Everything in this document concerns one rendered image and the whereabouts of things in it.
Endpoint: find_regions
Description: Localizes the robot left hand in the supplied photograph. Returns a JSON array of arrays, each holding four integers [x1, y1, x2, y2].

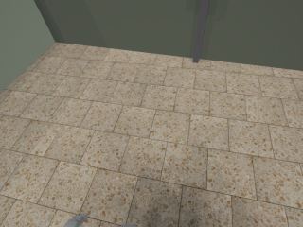
[[63, 213, 89, 227]]

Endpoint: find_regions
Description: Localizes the panel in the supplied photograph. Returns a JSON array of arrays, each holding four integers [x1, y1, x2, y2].
[[192, 0, 209, 63]]

